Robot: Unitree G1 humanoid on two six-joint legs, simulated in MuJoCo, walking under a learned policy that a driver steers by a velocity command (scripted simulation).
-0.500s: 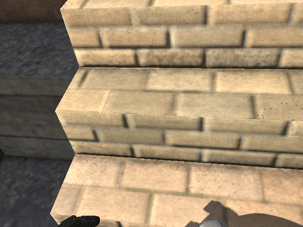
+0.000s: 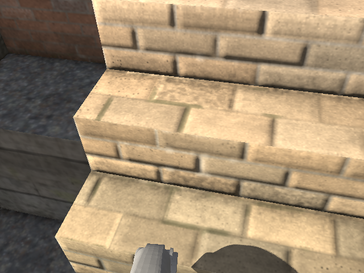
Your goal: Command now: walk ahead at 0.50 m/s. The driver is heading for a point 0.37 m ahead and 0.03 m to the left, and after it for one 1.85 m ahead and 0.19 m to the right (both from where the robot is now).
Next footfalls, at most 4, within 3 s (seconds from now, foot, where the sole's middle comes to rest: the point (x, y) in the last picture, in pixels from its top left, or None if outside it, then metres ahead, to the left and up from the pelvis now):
0.22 left None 0.29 0.18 -0.53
0.66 right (216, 233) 0.49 0.00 -0.32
1.04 left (116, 143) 0.56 0.24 -0.08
1.22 left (100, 205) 0.55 0.32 -0.32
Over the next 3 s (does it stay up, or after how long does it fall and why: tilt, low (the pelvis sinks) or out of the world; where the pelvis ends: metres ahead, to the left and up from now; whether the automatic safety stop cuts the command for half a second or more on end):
stays up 0.70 -0.03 0.71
